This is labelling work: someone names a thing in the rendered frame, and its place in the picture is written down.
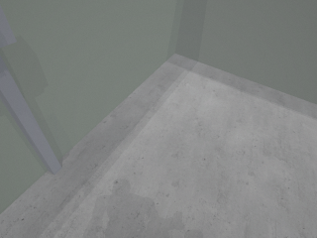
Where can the panel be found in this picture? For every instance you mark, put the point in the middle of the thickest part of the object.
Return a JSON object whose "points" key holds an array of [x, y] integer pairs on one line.
{"points": [[15, 103]]}

